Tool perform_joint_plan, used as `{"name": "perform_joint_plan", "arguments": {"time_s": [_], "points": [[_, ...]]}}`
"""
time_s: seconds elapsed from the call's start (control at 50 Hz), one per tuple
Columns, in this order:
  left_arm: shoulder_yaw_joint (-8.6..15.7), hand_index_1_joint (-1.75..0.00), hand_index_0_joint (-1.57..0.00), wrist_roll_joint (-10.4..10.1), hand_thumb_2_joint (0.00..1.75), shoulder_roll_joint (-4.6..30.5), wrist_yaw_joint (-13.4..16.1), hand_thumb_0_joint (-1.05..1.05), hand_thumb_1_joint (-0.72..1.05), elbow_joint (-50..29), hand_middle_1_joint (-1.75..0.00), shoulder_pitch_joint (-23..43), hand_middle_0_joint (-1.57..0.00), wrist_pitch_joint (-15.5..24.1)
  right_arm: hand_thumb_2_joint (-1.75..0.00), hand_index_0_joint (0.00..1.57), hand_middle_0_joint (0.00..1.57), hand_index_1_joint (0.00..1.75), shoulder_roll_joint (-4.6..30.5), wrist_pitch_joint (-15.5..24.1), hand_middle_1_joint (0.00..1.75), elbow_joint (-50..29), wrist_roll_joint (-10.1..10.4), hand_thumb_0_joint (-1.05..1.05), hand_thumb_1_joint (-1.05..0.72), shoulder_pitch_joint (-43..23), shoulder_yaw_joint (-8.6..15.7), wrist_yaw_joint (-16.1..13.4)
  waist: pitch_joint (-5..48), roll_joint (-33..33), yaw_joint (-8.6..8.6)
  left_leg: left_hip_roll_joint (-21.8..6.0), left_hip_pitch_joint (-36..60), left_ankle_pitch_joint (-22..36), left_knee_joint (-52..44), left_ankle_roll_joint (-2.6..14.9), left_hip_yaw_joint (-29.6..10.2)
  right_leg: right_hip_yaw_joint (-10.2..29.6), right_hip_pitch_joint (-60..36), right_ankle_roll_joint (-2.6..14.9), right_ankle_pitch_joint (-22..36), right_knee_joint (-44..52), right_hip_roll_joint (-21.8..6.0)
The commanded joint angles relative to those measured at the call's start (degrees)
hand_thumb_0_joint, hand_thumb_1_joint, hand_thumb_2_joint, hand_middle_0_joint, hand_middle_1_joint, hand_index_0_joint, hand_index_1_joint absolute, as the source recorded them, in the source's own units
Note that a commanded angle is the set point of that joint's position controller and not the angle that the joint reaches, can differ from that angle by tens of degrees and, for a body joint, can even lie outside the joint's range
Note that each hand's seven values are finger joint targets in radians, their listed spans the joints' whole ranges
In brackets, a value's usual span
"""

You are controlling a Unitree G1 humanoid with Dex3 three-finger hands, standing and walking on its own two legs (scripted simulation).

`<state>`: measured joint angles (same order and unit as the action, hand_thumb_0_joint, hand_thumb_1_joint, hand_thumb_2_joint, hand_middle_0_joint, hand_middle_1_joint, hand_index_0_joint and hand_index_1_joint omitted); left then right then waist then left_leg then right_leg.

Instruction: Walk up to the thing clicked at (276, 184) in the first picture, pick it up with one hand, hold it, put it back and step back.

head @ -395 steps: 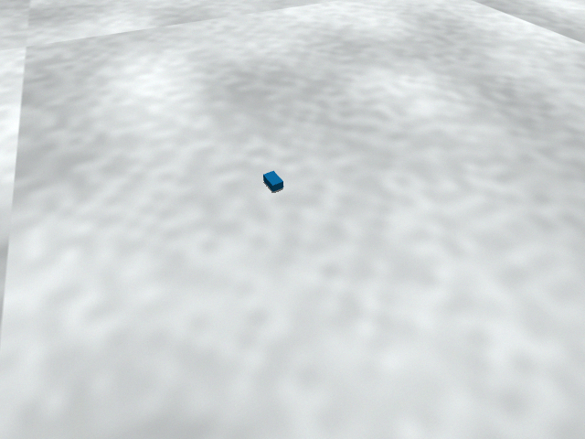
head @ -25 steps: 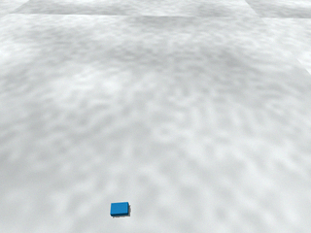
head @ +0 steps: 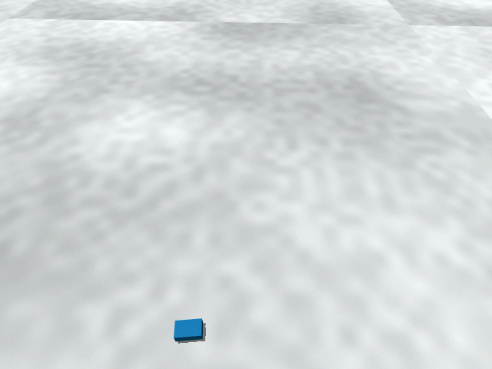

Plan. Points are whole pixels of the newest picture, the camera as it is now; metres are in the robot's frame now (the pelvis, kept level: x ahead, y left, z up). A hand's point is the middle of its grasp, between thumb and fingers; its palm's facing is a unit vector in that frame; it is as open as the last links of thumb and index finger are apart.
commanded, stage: stand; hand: left
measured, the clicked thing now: (188, 329) +0.45 +0.23 -0.76
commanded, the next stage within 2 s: rise first in 1.28 s
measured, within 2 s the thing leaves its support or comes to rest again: neither
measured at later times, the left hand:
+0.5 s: hand out of the picture +0.07 +0.26 -0.16, palm faces -0.01 -0.94 -0.35, open 7.4 cm
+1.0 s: hand out of the picture +0.07 +0.26 -0.16, palm faces -0.02 -0.94 -0.35, open 7.4 cm
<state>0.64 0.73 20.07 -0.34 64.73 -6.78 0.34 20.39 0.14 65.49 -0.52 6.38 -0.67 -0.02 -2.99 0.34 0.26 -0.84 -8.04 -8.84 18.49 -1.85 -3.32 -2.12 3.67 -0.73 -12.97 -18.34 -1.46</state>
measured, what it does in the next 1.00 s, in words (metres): stands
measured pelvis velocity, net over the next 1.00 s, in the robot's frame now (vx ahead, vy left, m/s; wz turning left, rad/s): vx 0.01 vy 0.00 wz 0.00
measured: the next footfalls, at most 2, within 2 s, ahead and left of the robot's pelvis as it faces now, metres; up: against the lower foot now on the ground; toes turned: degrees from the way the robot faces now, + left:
none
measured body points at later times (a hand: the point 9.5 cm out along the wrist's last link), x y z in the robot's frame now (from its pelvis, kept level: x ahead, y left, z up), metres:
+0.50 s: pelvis +0.01 +0.00 +0.00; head +0.02 +0.00 +0.45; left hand +0.07 +0.31 -0.13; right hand +0.08 -0.30 -0.14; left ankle +0.01 +0.14 -0.75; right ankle -0.03 -0.12 -0.75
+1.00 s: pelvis +0.01 +0.00 +0.00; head +0.02 +0.00 +0.45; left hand +0.07 +0.31 -0.13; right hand +0.08 -0.30 -0.13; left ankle +0.01 +0.14 -0.75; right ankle -0.03 -0.12 -0.75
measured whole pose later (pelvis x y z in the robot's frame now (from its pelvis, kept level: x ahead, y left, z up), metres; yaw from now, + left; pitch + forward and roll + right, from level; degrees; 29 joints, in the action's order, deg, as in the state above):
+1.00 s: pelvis +0.01 +0.00 +0.00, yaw +0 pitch -2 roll +0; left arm 0.6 0.8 20.0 -0.1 64.2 -7.0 0.3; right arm 20.4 0.1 64.7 -0.4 6.2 -0.7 -0.2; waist -3.1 0.3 0.4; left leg -0.8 -7.4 -9.6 18.8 -1.7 -3.0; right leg -1.9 2.8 -0.9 -13.3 -18.0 -1.6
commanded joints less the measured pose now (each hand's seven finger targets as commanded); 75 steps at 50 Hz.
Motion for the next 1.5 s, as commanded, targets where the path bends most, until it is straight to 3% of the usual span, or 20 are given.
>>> {"name": "perform_joint_plan", "arguments": {"time_s": [0.0, 0.04, 0.14, 0.32, 0.46, 0.64, 0.72, 0.82, 0.94, 1.16, 1.34, 1.36, 1.38, 1.4, 1.42, 1.44, 1.48], "points": [[2.1, -0.3, -0.2, -0.4, 0.9, 12.3, 0.8, 0.0, 0.9, -3.0, -0.3, 1.5, -0.2, 1.2, -0.9, 0.2, 0.2, 0.3, 11.9, 1.5, 0.3, -3.4, 0.1, 0.0, -0.9, -1.9, 2.1, -0.6, 4.7, 0.2, -0.08, -5.9, 1.5, 11.5, -1.4, 2.36, -3.6, 4.5, 0.0, 1.45, 9.6, 2.9, -6.4], [2.1, -0.3, -0.2, -0.4, 0.9, 12.4, 0.8, 0.0, 0.9, -3.1, -0.3, 1.5, -0.2, 1.1, -0.9, 0.2, 0.2, 0.3, 12.1, 1.5, 0.3, -3.4, 0.1, 0.0, -0.9, -2.0, 2.2, -0.6, 3.5, -0.2, 0.01, -5.8, 1.1, 10.1, -1.9, 2.22, -3.8, 4.5, 0.9, 1.45, 7.5, 3.3, -6.3], [2.2, -0.3, -0.2, -0.2, 0.9, 12.2, 0.9, 0.0, 0.9, -3.2, -0.3, 1.3, -0.2, 1.2, -0.9, 0.2, 0.2, 0.3, 12.2, 1.6, 0.3, -3.8, 0.1, 0.0, -0.9, -2.3, 2.2, -0.7, 5.3, -0.1, 0.15, -6.2, 2.4, 12.9, -0.9, 2.5, -3.7, 4.4, -0.2, 1.49, 10.8, 2.7, -6.6], [2.2, -0.3, -0.2, -0.2, 0.9, 12.6, 0.9, 0.0, 0.9, -3.3, -0.3, 1.7, -0.2, 1.3, -0.9, 0.2, 0.2, 0.3, 11.8, 1.2, 0.3, -4.0, 0.0, 0.0, -0.9, -2.5, 2.3, -0.5, 3.6, -1.1, -0.12, -5.8, 1.9, 8.9, -1.4, 2.44, -3.7, 4.4, 1.7, 1.42, 7.0, 3.8, -6.3], [2.3, -0.3, -0.2, -0.4, 0.9, 12.5, 1.0, 0.0, 0.9, -3.3, -0.3, 0.9, -0.2, 1.3, -0.9, 0.2, 0.2, 0.3, 12.0, 1.6, 0.3, -4.1, 0.1, 0.0, -0.9, -2.5, 2.3, -0.8, 6.2, -0.2, 0.38, -6.2, 3.4, 16.7, 0.2, 2.69, -3.3, 4.3, -1.2, 1.46, 15.1, 2.1, -6.8], [2.2, -0.3, -0.2, -0.2, 0.9, 12.3, 1.0, 0.0, 0.9, -3.4, -0.3, 1.2, -0.2, 1.1, -0.9, 0.2, 0.2, 0.3, 12.2, 1.2, 0.3, -4.0, 0.1, 0.0, -0.9, -2.4, 2.4, -0.8, 4.0, -0.1, -0.07, -5.7, 2.0, 9.8, -1.1, 2.45, -3.4, 4.4, 0.8, 1.52, 8.5, 3.7, -6.4], [2.1, -0.3, -0.2, -0.3, 0.9, 12.1, 1.0, 0.0, 0.9, -3.3, -0.3, 1.1, -0.2, 1.3, -0.9, 0.2, 0.2, 0.3, 12.1, 1.4, 0.3, -4.2, 0.1, 0.0, -0.9, -2.6, 2.4, -0.6, 3.6, -0.2, 0.01, -5.8, 1.7, 10.8, -1.0, 2.46, -3.5, 4.5, 0.5, 1.42, 8.9, 3.6, -6.5], [2.3, -0.3, -0.2, -0.3, 0.9, 12.6, 1.0, 0.0, 0.9, -3.6, -0.3, 1.0, -0.2, 1.4, -0.9, 0.2, 0.2, 0.3, 11.7, 1.4, 0.3, -4.2, 0.1, 0.0, -0.9, -1.9, 2.2, -0.7, 5.5, -0.7, 0.0, -6.1, 3.1, 14.2, -0.1, 2.71, -3.2, 4.6, -0.8, 1.62, 13.5, 2.9, -6.9], [2.3, -0.3, -0.2, -0.2, 0.9, 12.5, 1.1, 0.0, 0.9, -3.7, -0.3, 0.9, -0.2, 1.2, -0.9, 0.2, 0.2, 0.3, 11.8, 1.4, 0.3, -4.4, 0.1, 0.0, -0.9, -2.1, 2.3, -0.9, 5.3, -0.9, 0.1, -6.3, 3.1, 15.7, 0.2, 2.76, -3.1, 4.2, -0.9, 1.43, 14.7, 2.4, -6.7], [2.2, -0.3, -0.2, -0.2, 0.9, 12.4, 0.9, 0.0, 0.9, -3.6, -0.3, 1.0, -0.2, 1.0, -0.9, 0.2, 0.2, 0.3, 11.8, 1.4, 0.3, -4.2, 0.0, 0.0, -0.9, -1.8, 2.3, -0.7, 2.4, -0.2, -0.08, -5.8, 1.1, 8.0, -2.3, 2.49, -3.6, 4.3, 1.2, 1.56, 5.9, 3.8, -6.1], [2.3, -0.3, -0.2, -0.2, 0.9, 12.5, 0.8, 0.0, 0.9, -3.7, -0.3, 0.9, -0.2, 1.1, -0.9, 0.2, 0.2, 0.3, 11.9, 1.5, 0.3, -4.3, 0.1, 0.0, -0.9, -1.4, 2.3, -0.7, 3.7, -0.2, -0.13, -6.0, 1.8, 10.0, -1.6, 2.82, -3.5, 4.7, 0.6, 1.67, 8.3, 3.1, -6.5], [2.2, -0.38, -0.21, -0.2, 0.84, 12.3, 0.8, 0.0, 0.88, -3.7, -0.38, 0.8, -0.19, 1.0, -0.91, 0.2, 0.2, 0.3, 12.0, 1.5, 0.3, -4.1, 0.0, 0.0, -0.92, -1.6, 2.3, -0.7, 3.2, 0.3, -0.03, -5.8, 1.8, 8.8, -1.9, 2.68, -3.5, 4.7, 1.5, 1.68, 7.0, 3.3, -6.2], [1.9, -0.46, -0.23, -3.6, 0.89, 3.4, 1.7, 0.0, 0.8, -23.8, -0.46, 20.9, -0.26, 6.9, -0.91, 0.2, 0.2, 0.3, 3.3, 4.6, 0.3, -20.8, 4.2, 0.0, -0.97, -2.3, 0.6, -2.0, 0.5, 4.1, -6.84, 1.7, -3.1, -2.5, 1.4, 1.74, 5.5, 1.3, 15.8, 1.29, 3.9, -0.7, 0.8], [2.6, -0.54, -0.22, -3.5, 0.9, 5.3, 1.9, 0.0, 0.72, -22.6, -0.52, 26.9, -0.24, 6.7, -0.9, 0.2, 0.2, 0.3, 4.4, 4.4, 0.3, -17.3, 4.1, 0.0, -0.92, 1.1, 0.6, -2.5, 3.1, 0.9, -5.71, 1.8, -2.8, -3.9, 2.7, 1.94, 5.0, 0.5, 13.5, 1.16, 2.6, -1.5, 0.9], [5.4, -0.62, -0.22, -2.6, 0.88, 9.7, 2.0, 0.0, 0.64, -13.5, -0.6, 17.3, -0.23, 4.8, -0.9, 0.2, 0.2, 0.3, 6.2, 3.7, 0.3, -17.1, 4.4, 0.0, -0.92, 3.5, 1.6, -3.2, 1.5, -2.2, -4.05, 1.5, -4.7, -3.9, 3.2, 2.21, 4.8, -0.3, 13.2, 1.25, 0.9, -1.6, 1.4], [6.8, -0.65, -0.22, -1.6, 0.87, 11.0, 1.4, 0.0, 0.56, -7.2, -0.64, 13.7, -0.23, 3.3, -0.9, 0.2, 0.2, 0.3, 6.2, 3.3, 0.3, -17.8, 4.1, 0.0, -0.9, 4.5, 2.3, -3.3, 2.9, -4.3, -3.42, 1.8, -6.9, -3.7, 5.7, 2.5, 4.8, -0.3, 14.1, 1.24, 0.0, -3.1, 1.4], [9.0, -0.76, -0.21, 0.8, 0.84, 14.2, 0.5, 0.0, 0.4, -7.2, -0.78, 17.6, -0.19, 3.2, -0.89, 0.2, 0.2, 0.3, 6.1, 3.8, 0.3, -20.6, 3.0, 0.0, -0.88, 4.7, 3.6, -3.5, 8.5, -3.3, -1.97, 1.7, -8.8, -1.5, 10.0, 2.49, 4.6, 0.2, 15.8, 1.38, 2.6, -8.0, 1.3]]}}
